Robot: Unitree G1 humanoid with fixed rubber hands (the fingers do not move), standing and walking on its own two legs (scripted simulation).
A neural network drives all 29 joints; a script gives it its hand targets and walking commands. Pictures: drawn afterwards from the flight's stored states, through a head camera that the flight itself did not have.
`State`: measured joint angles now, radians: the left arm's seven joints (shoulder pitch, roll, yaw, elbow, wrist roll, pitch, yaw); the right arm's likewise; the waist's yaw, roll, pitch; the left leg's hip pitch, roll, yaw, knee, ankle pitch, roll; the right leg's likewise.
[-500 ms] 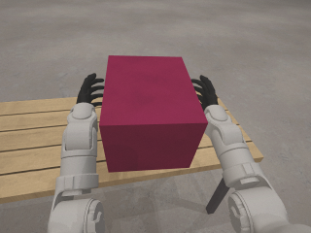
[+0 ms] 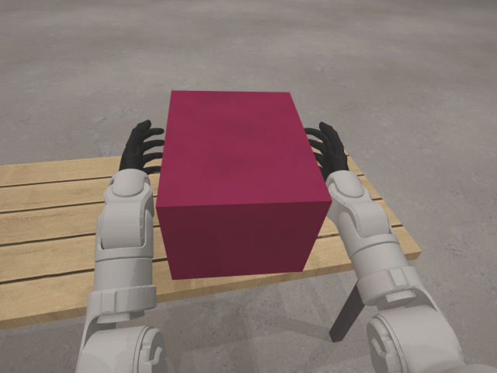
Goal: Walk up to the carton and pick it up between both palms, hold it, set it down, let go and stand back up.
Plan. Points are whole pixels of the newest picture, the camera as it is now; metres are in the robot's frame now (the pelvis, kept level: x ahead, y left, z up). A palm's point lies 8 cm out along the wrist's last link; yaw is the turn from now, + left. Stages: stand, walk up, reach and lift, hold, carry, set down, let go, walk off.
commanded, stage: hold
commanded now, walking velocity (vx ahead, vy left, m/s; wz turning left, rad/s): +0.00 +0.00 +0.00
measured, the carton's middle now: (235, 178) +0.39 +0.01 +0.13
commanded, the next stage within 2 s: none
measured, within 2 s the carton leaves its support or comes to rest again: neither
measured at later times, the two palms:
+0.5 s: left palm (125, 179) +0.35 +0.17 +0.18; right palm (326, 173) +0.35 -0.14 +0.17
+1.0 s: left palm (129, 176) +0.35 +0.17 +0.18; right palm (328, 171) +0.35 -0.14 +0.18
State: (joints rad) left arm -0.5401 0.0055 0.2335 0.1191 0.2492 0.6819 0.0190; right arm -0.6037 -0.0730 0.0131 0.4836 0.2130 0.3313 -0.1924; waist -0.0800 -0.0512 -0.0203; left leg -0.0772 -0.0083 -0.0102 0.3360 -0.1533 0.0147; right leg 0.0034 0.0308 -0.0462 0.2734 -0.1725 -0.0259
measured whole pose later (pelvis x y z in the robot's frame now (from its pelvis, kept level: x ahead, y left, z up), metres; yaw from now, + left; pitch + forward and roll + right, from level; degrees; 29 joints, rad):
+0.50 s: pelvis -0.01 +0.00 +0.00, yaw +0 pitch -6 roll -1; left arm -0.53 0.01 0.25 0.12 0.25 0.68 0.01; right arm -0.61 -0.06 0.01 0.50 0.20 0.34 -0.19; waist -0.07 -0.05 -0.01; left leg -0.08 -0.01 -0.02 0.34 -0.15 0.02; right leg 0.00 0.03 -0.05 0.27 -0.16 -0.02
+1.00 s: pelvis -0.01 +0.00 +0.00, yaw +0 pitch -6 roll -1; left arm -0.56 0.00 0.25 0.17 0.27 0.67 0.02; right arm -0.65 -0.07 -0.01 0.55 0.19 0.32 -0.17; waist -0.07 -0.05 -0.02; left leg -0.08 -0.01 -0.01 0.34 -0.14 0.02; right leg 0.00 0.03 -0.04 0.27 -0.16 -0.02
